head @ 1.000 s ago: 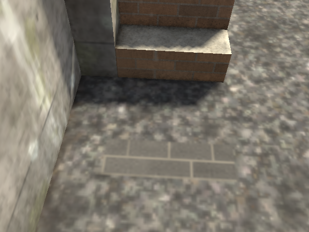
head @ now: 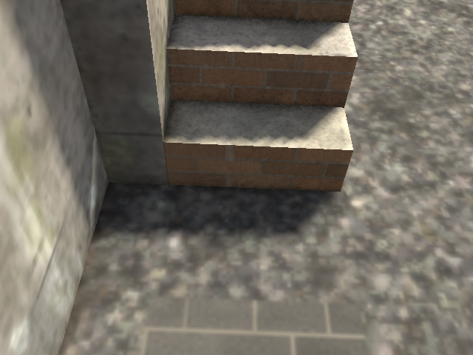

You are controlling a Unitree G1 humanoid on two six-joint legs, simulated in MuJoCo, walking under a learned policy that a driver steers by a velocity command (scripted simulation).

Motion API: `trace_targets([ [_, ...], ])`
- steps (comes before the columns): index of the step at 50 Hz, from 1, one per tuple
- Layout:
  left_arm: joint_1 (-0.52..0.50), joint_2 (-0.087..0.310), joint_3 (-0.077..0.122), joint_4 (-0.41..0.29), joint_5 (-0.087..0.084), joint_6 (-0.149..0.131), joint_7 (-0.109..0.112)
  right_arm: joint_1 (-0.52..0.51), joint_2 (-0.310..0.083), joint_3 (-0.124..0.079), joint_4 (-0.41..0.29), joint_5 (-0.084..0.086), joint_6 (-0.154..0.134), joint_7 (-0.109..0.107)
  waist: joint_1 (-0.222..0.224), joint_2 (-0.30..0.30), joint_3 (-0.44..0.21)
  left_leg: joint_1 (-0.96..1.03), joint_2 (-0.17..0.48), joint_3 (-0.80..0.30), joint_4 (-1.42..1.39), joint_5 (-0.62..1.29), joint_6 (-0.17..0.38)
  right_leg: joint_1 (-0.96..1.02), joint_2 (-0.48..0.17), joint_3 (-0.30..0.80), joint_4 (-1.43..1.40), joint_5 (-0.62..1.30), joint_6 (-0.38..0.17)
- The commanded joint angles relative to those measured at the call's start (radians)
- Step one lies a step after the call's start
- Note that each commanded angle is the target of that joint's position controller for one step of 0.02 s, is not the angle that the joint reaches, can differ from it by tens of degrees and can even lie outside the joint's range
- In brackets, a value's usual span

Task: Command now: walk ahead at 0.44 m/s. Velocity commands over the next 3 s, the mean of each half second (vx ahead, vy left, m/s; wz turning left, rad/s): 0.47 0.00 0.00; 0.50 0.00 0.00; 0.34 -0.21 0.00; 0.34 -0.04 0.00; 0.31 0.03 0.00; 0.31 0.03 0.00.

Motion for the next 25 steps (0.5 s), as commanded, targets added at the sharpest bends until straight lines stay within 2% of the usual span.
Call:
trace_targets([
  [1,-0.132,-0.007,-0.016,-0.094,0.000,-0.008,-0.010,0.030,-0.160,-0.025,-0.041,-0.002,0.001,-0.016,0.002,0.106,0.128,-0.051,0.231,-0.127,-0.097,0.365,0.123,-0.088,0.017,-0.023,-0.169,0.129,0.024],
  [2,-0.173,-0.001,-0.020,-0.112,-0.008,-0.003,-0.014,0.040,-0.159,-0.024,-0.049,-0.007,0.001,-0.014,-0.016,0.118,0.149,-0.063,0.230,-0.110,-0.115,0.317,0.132,-0.071,0.025,-0.035,-0.205,0.159,0.022],
  [5,-0.251,0.021,-0.024,-0.157,-0.011,-0.004,-0.029,0.067,-0.167,-0.029,-0.044,0.003,0.001,-0.012,-0.025,0.124,0.191,-0.025,0.261,-0.104,-0.114,0.294,0.132,-0.052,0.040,-0.034,-0.296,0.164,0.002],
  [6,-0.258,0.040,-0.018,-0.167,-0.012,-0.004,-0.038,0.059,-0.154,-0.025,-0.045,-0.001,0.004,-0.016,-0.017,0.138,0.199,0.002,0.262,-0.085,-0.088,0.343,0.121,-0.044,0.039,-0.037,-0.327,0.154,-0.012],
  [7,-0.259,0.047,-0.016,-0.177,-0.011,-0.007,-0.046,0.054,-0.163,-0.028,-0.048,0.000,0.006,-0.018,-0.008,0.146,0.188,0.017,0.272,-0.077,-0.060,0.417,0.113,-0.004,0.053,-0.049,-0.343,0.129,-0.026],
  [8,-0.248,0.062,-0.010,-0.183,-0.013,-0.018,-0.054,0.040,-0.183,-0.033,-0.048,0.006,0.009,-0.024,0.015,0.151,0.173,0.025,0.279,-0.067,-0.016,0.527,0.090,0.052,0.059,-0.054,-0.365,0.090,-0.044],
  [9,-0.202,0.087,0.001,-0.179,-0.012,-0.023,-0.058,0.029,-0.201,-0.037,-0.052,0.003,0.011,-0.027,0.050,0.170,0.127,0.047,0.285,-0.064,0.055,0.697,0.078,0.135,0.086,-0.071,-0.364,0.057,-0.062],
  [10,-0.098,0.117,0.019,-0.149,-0.014,-0.027,-0.059,0.015,-0.217,-0.044,-0.057,-0.004,0.019,-0.028,0.108,0.186,0.045,0.063,0.275,-0.047,0.182,0.850,0.064,0.258,0.117,-0.087,-0.369,0.039,-0.089],
  [11,0.090,0.161,0.043,-0.091,-0.015,-0.025,-0.053,-0.004,-0.212,-0.042,-0.067,-0.010,0.027,-0.029,0.199,0.173,-0.054,-0.013,0.236,-0.021,0.401,0.918,0.042,0.492,0.142,-0.095,-0.376,0.034,-0.119],
  [12,0.275,0.239,0.064,-0.045,-0.004,-0.015,-0.037,-0.008,-0.175,-0.027,-0.101,-0.008,0.023,-0.024,0.255,0.050,-0.188,-0.273,0.178,-0.004,0.741,0.624,0.013,0.819,-0.050,0.145,-0.375,-0.015,-0.185],
  [13,0.335,0.285,0.065,-0.023,0.019,-0.016,-0.044,0.161,0.010,0.018,-0.095,0.011,-0.005,-0.007,0.152,-0.264,-0.387,-0.619,-0.041,-0.083,1.133,-0.264,-0.030,1.130,-0.314,0.705,-0.538,-0.224,-0.372],
  [14,0.301,0.186,0.038,-0.026,0.012,-0.018,-0.042,0.073,-0.116,-0.013,-0.096,0.042,-0.037,-0.003,0.185,-0.201,-0.348,-0.710,-0.021,-0.236,1.263,-0.276,0.004,1.061,-0.290,0.812,-0.679,-0.278,-0.323],
  [15,0.194,0.144,0.024,-0.037,0.002,-0.022,-0.038,-0.062,-0.180,-0.033,-0.150,0.062,-0.048,-0.004,0.157,-0.170,-0.170,-0.777,0.035,-0.185,1.269,-0.198,0.022,0.901,-0.262,0.617,-0.684,-0.191,-0.265],
  [16,0.079,0.103,0.005,-0.058,-0.003,-0.024,-0.037,-0.133,-0.181,-0.034,-0.169,0.053,-0.050,-0.017,0.112,-0.027,-0.093,-0.717,0.111,-0.151,1.186,-0.092,0.029,0.708,-0.231,0.462,-0.706,-0.058,-0.229],
  [17,0.027,0.078,-0.003,-0.063,0.011,-0.029,-0.042,-0.150,-0.169,-0.043,-0.167,0.034,-0.039,-0.027,0.075,0.009,-0.049,-0.651,0.144,-0.136,1.126,-0.046,0.026,0.567,-0.193,0.363,-0.728,0.033,-0.212],
  [18,0.010,0.061,-0.010,-0.051,0.023,-0.034,-0.046,-0.113,-0.144,-0.046,-0.162,0.027,-0.020,-0.029,0.033,-0.016,-0.039,-0.577,0.176,-0.145,1.078,-0.019,0.029,0.484,-0.156,0.292,-0.756,0.043,-0.199],
  [19,0.012,0.053,-0.013,-0.040,0.023,-0.035,-0.047,-0.089,-0.121,-0.047,-0.155,0.027,-0.003,-0.030,0.016,-0.039,-0.027,-0.543,0.183,-0.141,1.038,-0.015,0.027,0.439,-0.134,0.251,-0.784,0.033,-0.201],
  [20,0.027,0.063,-0.013,-0.026,0.020,-0.037,-0.044,-0.083,-0.109,-0.048,-0.154,0.027,0.009,-0.032,0.007,-0.046,-0.008,-0.536,0.186,-0.127,1.002,-0.014,0.021,0.404,-0.122,0.211,-0.808,0.043,-0.209],
  [23,0.077,0.116,-0.003,-0.003,0.017,-0.037,-0.022,-0.194,-0.130,-0.059,-0.193,0.011,0.022,-0.037,0.017,-0.028,0.049,-0.633,0.203,-0.109,0.854,0.091,-0.014,0.394,-0.118,0.163,-0.861,0.033,-0.224],
  [25,0.117,0.130,0.000,0.006,0.015,-0.030,-0.008,-0.282,-0.135,-0.063,-0.218,0.005,0.019,-0.035,0.041,-0.015,0.065,-0.708,0.202,-0.106,0.727,0.191,-0.034,0.448,-0.120,0.156,-0.874,0.024,-0.219],
])
Next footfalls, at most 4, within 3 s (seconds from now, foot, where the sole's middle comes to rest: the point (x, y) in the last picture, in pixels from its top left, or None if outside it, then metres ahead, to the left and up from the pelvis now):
0.24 right None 0.33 -0.15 -0.78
0.78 left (196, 329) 0.60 0.09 -0.78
1.32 right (290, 244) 0.89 -0.22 -0.78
1.74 left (238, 239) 0.91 -0.05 -0.78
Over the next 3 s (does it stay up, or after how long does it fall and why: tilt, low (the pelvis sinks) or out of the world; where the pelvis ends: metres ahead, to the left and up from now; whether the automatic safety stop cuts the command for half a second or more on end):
stays up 0.88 -0.13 0.00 its command is cut before an obstacle after 1.1 s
